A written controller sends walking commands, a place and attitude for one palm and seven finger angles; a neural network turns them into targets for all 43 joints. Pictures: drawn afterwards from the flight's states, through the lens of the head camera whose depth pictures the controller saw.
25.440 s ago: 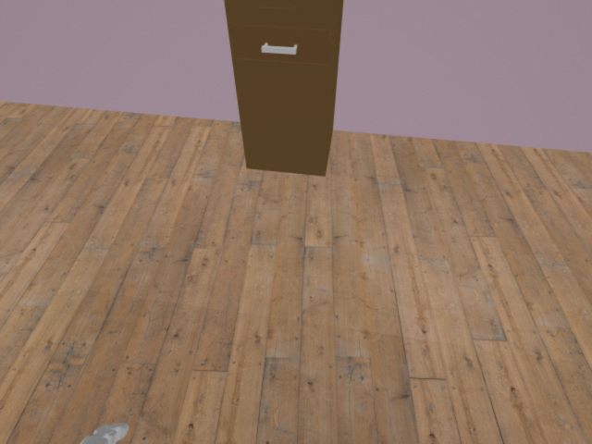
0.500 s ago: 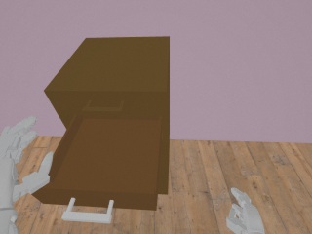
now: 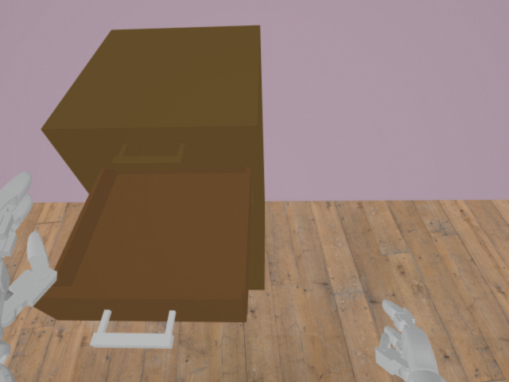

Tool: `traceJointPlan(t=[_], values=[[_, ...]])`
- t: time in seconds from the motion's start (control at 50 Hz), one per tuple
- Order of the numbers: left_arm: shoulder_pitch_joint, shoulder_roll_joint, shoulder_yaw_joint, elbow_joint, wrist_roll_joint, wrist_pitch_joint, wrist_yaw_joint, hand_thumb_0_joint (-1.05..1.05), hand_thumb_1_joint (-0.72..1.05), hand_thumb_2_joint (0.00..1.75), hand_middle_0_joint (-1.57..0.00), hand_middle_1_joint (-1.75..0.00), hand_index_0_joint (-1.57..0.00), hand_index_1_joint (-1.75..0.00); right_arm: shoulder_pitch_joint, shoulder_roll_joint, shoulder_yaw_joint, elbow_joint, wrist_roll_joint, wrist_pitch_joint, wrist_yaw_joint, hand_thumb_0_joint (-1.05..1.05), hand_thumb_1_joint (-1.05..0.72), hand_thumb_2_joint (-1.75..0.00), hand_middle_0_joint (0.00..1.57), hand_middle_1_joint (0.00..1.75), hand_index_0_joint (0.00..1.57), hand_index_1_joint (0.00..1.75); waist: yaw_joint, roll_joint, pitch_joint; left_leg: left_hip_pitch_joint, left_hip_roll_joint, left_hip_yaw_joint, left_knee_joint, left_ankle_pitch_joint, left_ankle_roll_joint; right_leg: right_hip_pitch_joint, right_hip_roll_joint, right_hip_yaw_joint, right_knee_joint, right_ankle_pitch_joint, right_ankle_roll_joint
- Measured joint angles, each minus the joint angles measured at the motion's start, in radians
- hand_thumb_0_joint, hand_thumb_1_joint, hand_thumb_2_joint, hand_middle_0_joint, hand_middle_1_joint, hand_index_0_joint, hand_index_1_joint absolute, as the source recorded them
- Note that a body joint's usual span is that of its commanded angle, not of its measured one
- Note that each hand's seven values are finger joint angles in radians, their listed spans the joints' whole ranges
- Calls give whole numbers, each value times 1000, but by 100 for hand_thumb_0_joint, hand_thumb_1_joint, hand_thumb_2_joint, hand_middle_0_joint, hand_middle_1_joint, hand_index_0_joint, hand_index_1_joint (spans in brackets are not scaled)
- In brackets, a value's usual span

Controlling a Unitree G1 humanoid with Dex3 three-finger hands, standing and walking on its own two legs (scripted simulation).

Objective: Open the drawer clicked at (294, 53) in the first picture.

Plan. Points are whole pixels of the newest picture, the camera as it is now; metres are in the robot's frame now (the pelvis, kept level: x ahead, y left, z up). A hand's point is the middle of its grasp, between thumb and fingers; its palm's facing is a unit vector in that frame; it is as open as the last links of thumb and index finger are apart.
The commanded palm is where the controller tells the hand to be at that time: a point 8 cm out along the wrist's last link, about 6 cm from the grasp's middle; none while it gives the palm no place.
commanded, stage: step back with the hand held close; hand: left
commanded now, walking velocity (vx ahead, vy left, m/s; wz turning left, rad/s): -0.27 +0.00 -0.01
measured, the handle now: (135, 328) +0.22 +0.24 -0.11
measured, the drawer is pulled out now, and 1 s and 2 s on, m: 0.30 0.30 0.30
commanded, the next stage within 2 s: stop stepping back and stand still in 1.22 s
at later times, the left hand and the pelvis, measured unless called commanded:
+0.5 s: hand (13, 329) +0.15 +0.26 +0.15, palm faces +0.39 -0.80 -0.44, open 7.4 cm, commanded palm +0.09 +0.30 +0.17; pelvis -0.04 +0.02 -0.01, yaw +0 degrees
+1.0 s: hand out of the picture +0.05 +0.20 +0.15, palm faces +0.24 -0.83 -0.50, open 7.4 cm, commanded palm -0.02 +0.26 +0.17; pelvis -0.16 -0.02 -0.01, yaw -2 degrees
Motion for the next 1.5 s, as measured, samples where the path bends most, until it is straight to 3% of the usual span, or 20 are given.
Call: traceJointPlan(t=[0.18,0.3,0.42,0.48,0.54,0.64,0.72,0.78,0.84,0.92,0.98,1.02,1.08,1.12,1.18,1.24,1.32,1.38,1.44,1.5], values=[[122,56,-14,-90,10,13,-2,1,89,90,-21,-30,-22,-30,-1,10,-34,-28,5,52,-9,1,-91,-90,20,30,20,30,-39,-63,5,-64,-37,16,17,13,25,-76,-37,16,43,-1,30],[120,95,36,-139,5,7,17,1,89,90,-21,-30,-22,-30,2,41,-23,-44,-3,46,-12,1,-91,-90,20,30,20,30,-33,-111,-5,-90,-59,20,47,17,37,-110,-58,20,92,-8,42],[106,66,33,-145,17,4,45,1,89,90,-21,-30,-22,-30,15,75,5,-53,-38,4,-11,1,-90,-90,20,30,20,30,-17,-127,-40,-130,-70,28,87,14,40,-126,-66,22,219,-101,37],[98,28,17,-138,18,1,59,1,89,90,-21,-30,-21,-30,19,78,19,-46,-52,-17,-13,1,-90,-90,20,30,20,30,-5,-105,-55,-177,-55,25,124,9,31,-92,-48,19,189,-154,28],[76,-5,-12,-130,10,7,57,1,89,90,-21,-30,-21,-30,6,64,26,-32,-43,-19,-11,1,-90,-90,20,30,21,30,-7,-56,-25,-200,-22,3,144,18,17,-87,-15,-2,149,-97,16],[79,8,-32,-122,-5,2,25,1,89,90,-21,-30,-22,-30,19,41,7,-6,-11,8,-2,1,-90,-90,20,30,21,30,-28,-55,-16,-217,-31,11,270,-55,13,-96,-24,-7,147,-75,7],[101,49,3,-134,-5,1,24,1,89,90,-21,-30,-22,-30,36,27,-8,2,-7,30,-19,1,-90,-90,20,30,21,30,-49,-81,-25,-141,-23,28,98,22,9,-133,-44,-9,171,-67,20],[97,80,40,-117,-6,-2,30,1,89,90,-21,-30,-22,-30,27,42,-18,5,-13,22,-18,1,-90,-90,20,30,20,30,-35,-114,-12,-152,-32,53,74,47,15,-168,-54,17,249,-120,34],[108,79,51,-117,-10,5,35,1,89,90,-21,-30,-22,-30,22,53,-17,-1,-26,-5,-9,1,-91,-90,20,30,20,30,-29,-103,-18,-177,-11,61,62,73,10,-160,-45,18,308,-199,39],[111,62,33,-153,-16,4,33,2,89,90,-21,-30,-21,-30,2,64,1,-7,-22,-35,6,1,-90,-90,20,30,20,30,-13,-96,-17,-223,19,73,70,102,-11,-71,-51,13,200,-159,42],[78,44,1,-152,-13,-5,14,1,89,90,-21,-30,-21,-30,-37,51,8,-5,-18,-35,14,1,-90,-90,20,30,20,30,-15,-40,22,-255,66,46,84,128,-25,-65,-1,-16,138,-123,0],[74,54,-12,-153,-11,-12,4,1,89,90,-21,-30,-21,-30,-45,47,2,0,-3,-22,19,1,-90,-90,20,30,20,30,-21,-36,32,-290,56,32,181,59,-15,-77,3,-27,135,-89,-14],[102,62,-15,-138,-13,-24,-2,1,89,90,-21,-30,-22,-30,-34,46,-14,18,5,4,11,1,-90,-90,20,30,21,30,-30,-76,1,-340,-23,27,477,-107,-17,-101,-33,-20,124,-67,-22],[136,57,-1,-120,-9,-23,5,1,89,90,-21,-30,-22,-30,-23,45,-16,18,2,28,-5,1,-90,-90,20,30,20,30,-39,-97,-28,-317,-41,48,523,-154,-21,-114,-48,-13,100,-40,-25],[154,52,13,-98,-4,-8,27,1,89,90,-21,-30,-22,-30,-14,34,-13,8,-3,48,-27,1,-91,-90,20,30,20,30,-46,-106,-45,-213,-32,61,353,-164,-14,-134,-50,-18,73,0,-24],[133,49,-1,-115,-4,3,44,1,89,90,-21,-30,-22,-30,-9,2,-17,-8,-8,45,-34,1,-91,-90,20,30,20,30,-54,-72,-28,-88,9,53,43,-7,0,-168,-30,-65,92,18,-21],[89,76,-3,-134,-4,0,46,1,89,90,-21,-30,-22,-30,-12,38,-34,17,-6,18,-16,1,-91,-90,20,30,20,30,-26,-139,13,-114,-15,66,48,33,-11,-222,-52,-26,222,-89,29],[119,77,15,-170,-6,9,48,2,89,90,-21,-30,-22,-30,10,66,-21,11,-18,-16,-1,1,-91,-90,20,30,20,30,-21,-128,-7,-142,6,64,58,49,-19,-223,-40,-1,359,-209,45],[144,81,38,-208,-10,4,56,2,89,90,-21,-30,-22,-30,32,87,3,2,-8,-37,13,1,-91,-90,20,30,20,30,-14,-114,-22,-164,28,64,76,61,-35,-117,-48,0,265,-194,59],[111,58,24,-177,-7,-8,51,1,89,90,-21,-30,-21,-30,28,77,21,14,2,-32,18,1,-90,-90,20,30,20,30,-18,-53,-3,-183,65,32,133,10,-21,-57,-9,-37,164,-101,-3]])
